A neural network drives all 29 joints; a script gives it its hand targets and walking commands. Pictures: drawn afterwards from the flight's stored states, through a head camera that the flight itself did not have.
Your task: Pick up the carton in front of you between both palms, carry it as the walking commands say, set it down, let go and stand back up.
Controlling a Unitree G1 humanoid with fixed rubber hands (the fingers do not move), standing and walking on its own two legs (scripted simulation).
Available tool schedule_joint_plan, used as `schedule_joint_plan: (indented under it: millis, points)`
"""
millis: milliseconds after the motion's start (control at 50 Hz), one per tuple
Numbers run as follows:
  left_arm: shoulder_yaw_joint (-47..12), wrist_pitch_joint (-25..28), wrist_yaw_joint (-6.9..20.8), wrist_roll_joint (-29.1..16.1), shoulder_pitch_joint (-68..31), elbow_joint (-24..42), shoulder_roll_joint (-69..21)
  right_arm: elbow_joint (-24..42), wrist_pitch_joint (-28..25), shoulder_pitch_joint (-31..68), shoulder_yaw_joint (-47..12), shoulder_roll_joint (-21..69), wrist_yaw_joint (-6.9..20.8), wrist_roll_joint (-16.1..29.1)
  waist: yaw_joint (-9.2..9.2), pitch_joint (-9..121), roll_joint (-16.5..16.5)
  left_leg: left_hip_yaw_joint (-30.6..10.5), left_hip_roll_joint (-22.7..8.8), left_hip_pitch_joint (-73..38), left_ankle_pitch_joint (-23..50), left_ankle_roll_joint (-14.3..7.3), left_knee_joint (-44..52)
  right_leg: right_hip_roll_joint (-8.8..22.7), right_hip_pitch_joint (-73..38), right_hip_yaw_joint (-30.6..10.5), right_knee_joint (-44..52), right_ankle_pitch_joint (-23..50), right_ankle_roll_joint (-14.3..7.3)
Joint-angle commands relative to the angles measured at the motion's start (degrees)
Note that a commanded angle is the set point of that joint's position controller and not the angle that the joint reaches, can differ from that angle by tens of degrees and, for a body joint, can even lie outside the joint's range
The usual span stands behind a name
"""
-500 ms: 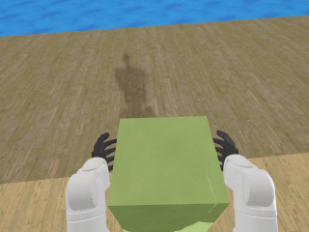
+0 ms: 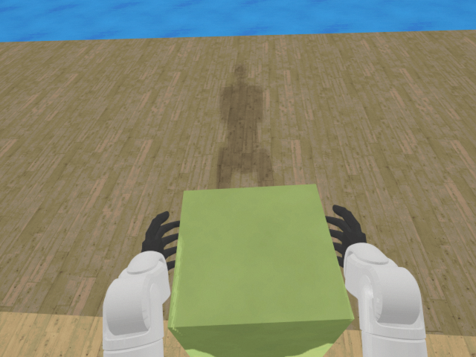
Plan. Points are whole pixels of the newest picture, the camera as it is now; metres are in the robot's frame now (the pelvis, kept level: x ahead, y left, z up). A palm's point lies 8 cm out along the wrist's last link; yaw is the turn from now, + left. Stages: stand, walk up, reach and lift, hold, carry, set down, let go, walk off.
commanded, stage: carry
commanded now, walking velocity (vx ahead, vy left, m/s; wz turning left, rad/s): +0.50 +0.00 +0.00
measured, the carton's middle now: (254, 280) +0.25 +0.01 -0.01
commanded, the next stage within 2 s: none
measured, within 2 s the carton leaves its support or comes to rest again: neither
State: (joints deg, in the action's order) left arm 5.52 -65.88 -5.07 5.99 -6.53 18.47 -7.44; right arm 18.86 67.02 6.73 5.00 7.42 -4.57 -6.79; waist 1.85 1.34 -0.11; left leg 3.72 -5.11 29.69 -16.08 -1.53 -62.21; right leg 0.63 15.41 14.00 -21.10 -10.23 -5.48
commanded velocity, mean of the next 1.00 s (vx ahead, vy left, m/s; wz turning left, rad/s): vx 0.50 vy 0.00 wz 0.05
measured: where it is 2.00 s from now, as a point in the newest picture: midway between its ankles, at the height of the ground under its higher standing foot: (241, 163)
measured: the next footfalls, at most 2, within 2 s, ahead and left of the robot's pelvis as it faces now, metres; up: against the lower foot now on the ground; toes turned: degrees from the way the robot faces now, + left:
left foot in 0.30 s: +0.40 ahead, +0.12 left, +0.00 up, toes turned +6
right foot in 0.78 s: +0.69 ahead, -0.06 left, -0.02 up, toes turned -8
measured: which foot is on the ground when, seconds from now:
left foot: up 0.00-0.28, down 0.30-0.80, up 0.82-1.00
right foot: down 0.00-0.32, up 0.34-0.76, down 0.78-1.00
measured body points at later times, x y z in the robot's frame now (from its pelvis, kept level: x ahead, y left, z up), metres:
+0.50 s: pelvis +0.33 +0.05 -0.01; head +0.37 +0.06 +0.44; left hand +0.68 +0.17 +0.08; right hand +0.64 -0.13 +0.09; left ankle +0.36 +0.11 -0.74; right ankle +0.28 -0.08 -0.66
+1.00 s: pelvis +0.66 -0.01 -0.03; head +0.75 -0.03 +0.41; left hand +1.04 +0.14 +0.04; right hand +1.05 -0.17 +0.03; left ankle +0.63 +0.13 -0.68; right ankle +0.65 -0.06 -0.77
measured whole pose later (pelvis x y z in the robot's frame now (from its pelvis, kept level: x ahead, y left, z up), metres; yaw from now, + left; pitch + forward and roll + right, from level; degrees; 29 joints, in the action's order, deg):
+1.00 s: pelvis +0.66 -0.01 -0.03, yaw -1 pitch +6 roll +2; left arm 14.5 -68.0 -7.8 3.3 -37.7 -0.8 -2.3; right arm -1.7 69.7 39.5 13.1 1.5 -7.9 -3.5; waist 1.8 -5.9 0.1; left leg 1.0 -1.6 35.6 -21.5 -2.4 -65.3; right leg -1.2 20.9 8.3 -30.2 -12.0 -6.8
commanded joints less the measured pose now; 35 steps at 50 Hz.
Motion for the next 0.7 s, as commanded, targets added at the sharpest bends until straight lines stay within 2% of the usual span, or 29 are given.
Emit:
schedule_joint_plan:
  millis: [0,100,200,240,260,280,300,320,340,360,380,400,420,460,500,540,620,680]
  points:
    - [-42.65,0.0,16.55,-24.91,-24.33,5.88,-54.89,3.99,-2.08,22.39,-41.3,55.71,13.45,21.21,-1.05,17.7,6.36,1.27,-0.94,4.79,3.12,1.28,8.68,15.41,-17.65,-14.44,10.67,9.75,-2.37]
    - [-41.18,-1.21,16.31,-24.24,-23.51,7.62,-50.21,7.6,-0.89,24.34,-41.85,52.04,12.68,22.08,-0.93,11.82,7.8,5.63,0.25,6.66,10.53,1.82,23.71,12.75,-19.77,-8.61,9.91,17.98,-1.74]
    - [-39.12,-3.57,14.72,-22.72,-26.72,7.54,-44.81,9.18,2.36,29.86,-41.2,46.2,12.7,24.24,-0.61,7.94,8.62,8.55,1.78,2.32,14.92,-0.43,32.02,12.39,-21.38,-5.81,7.47,24.42,-0.76]
    - [-38.75,-4.58,14.1,-22.59,-29.96,7.19,-42.65,8.19,3.52,32.21,-40.18,43.84,12.61,24.55,-1.45,10.51,8.9,10.31,4.22,-7.41,13.31,-1.56,33.6,11.77,-19.89,-3.27,-0.81,32.58,0.7]
    - [-38.68,-5.13,13.83,-22.71,-31.94,7.08,-41.52,6.85,3.97,32.7,-39.41,42.72,12.51,24.41,-2.48,13.8,6.76,12.68,7.07,-17.13,10.65,-1.81,35.58,9.41,-16.71,-0.28,-10.37,33.82,2.09]
    - [-38.7,-5.63,13.62,-22.8,-33.98,6.62,-40.3,5.71,4.37,33.95,-38.56,41.6,12.45,24.11,-3.63,18.24,2.9,7.86,3.48,-28.89,7.53,-2.03,34.92,7.52,-8.96,-0.27,-22.28,23.84,3.56]
    - [-39.67,-6.43,13.35,-23.74,-37.32,6.92,-40.86,3.61,4.33,35.15,-37.17,39.78,12.43,22.79,-4.28,24.41,-11.05,-19.53,-12.68,-42.07,-2.93,-10.31,39.54,1.81,7.96,-2.06,-41.39,9.88,6.21]
    - [-39.03,-6.72,13.37,-24.21,-39.58,5.96,-40.84,2.38,4.5,36.21,-37.18,41.3,12.31,23.66,-4.64,23.79,-19.25,-34.57,-17.59,-44.69,2.99,-14.45,47.9,-4.23,20.08,-7.0,-52.43,-17.15,6.11]
    - [-38.95,-6.62,13.33,-24.8,-42.1,4.19,-43.19,3.21,4.62,38.87,-37.23,42.19,12.26,24.65,-4.37,22.61,-14.1,-29.79,-17.1,-42.4,7.77,-14.03,46.78,-0.21,22.74,-12.58,-57.59,-17.88,4.07]
    - [-38.78,-6.29,13.4,-25.4,-44.15,2.69,-44.68,2.69,4.45,41.84,-37.81,43.86,12.2,25.17,-4.31,22.28,-8.22,-25.37,-15.42,-38.08,13.29,-12.77,45.2,1.93,22.15,-14.14,-57.58,-15.39,2.76]
    - [-39.02,-5.82,13.38,-25.73,-46.27,1.3,-46.11,2.63,4.12,45.37,-38.17,45.15,12.21,25.78,-3.9,21.27,-4.04,-20.29,-14.81,-34.67,17.76,-11.01,44.38,3.9,21.97,-14.53,-53.93,-12.25,2.41]
    - [-38.89,-5.31,13.2,-25.77,-48.18,-0.18,-46.91,1.87,3.8,48.74,-38.52,46.26,12.3,26.46,-3.43,21.08,-3.52,-15.93,-13.42,-32.1,16.8,-9.16,44.92,5.13,20.8,-14.76,-49.49,-9.62,2.55]
    - [-38.83,-4.83,12.88,-25.63,-49.83,-1.53,-47.18,0.73,3.37,51.12,-38.86,46.92,12.4,27.15,-3.34,21.56,-4.41,-12.6,-12.21,-30.96,14.82,-8.2,45.56,5.1,19.58,-14.04,-46.21,-8.03,2.99]
    - [-38.52,-3.88,11.99,-25.06,-52.84,-4.68,-47.67,-2.01,2.49,54.83,-38.59,47.3,12.53,28.13,-3.42,21.59,-6.34,-9.41,-11.04,-30.13,15.56,-8.55,46.41,4.21,19.72,-12.27,-40.79,-6.95,3.5]
    - [-37.44,-3.16,11.11,-24.44,-55.03,-7.96,-47.72,-5.45,1.88,57.5,-37.77,47.34,12.54,28.65,-3.68,21.16,-6.84,-7.45,-10.5,-31.65,18.66,-9.63,46.48,3.69,21.65,-10.71,-34.8,-5.34,3.91]
    - [-36.21,-2.67,10.54,-24.1,-57.57,-10.95,-47.86,-8.72,1.36,60.23,-36.58,47.53,12.49,28.95,-4.11,20.26,-6.92,-5.33,-9.34,-33.71,23.66,-9.72,45.35,3.33,23.46,-9.5,-28.87,-1.65,4.06]
    - [-33.72,-2.2,10.33,-24.55,-63.84,-16.33,-48.92,-14.66,0.66,66.07,-33.78,48.44,12.06,28.74,-5.4,18.14,-7.23,-0.65,-5.84,-35.03,31.5,-8.38,42.05,1.32,21.61,-6.83,-16.72,8.44,3.23]
    - [-31.29,-2.35,10.74,-25.25,-68.08,-19.51,-49.9,-18.15,0.43,69.29,-31.91,49.65,11.47,28.46,-5.9,17.53,-7.47,0.71,-4.89,-36.49,33.38,-6.81,38.4,-0.24,16.76,-5.98,-8.0,14.68,1.93]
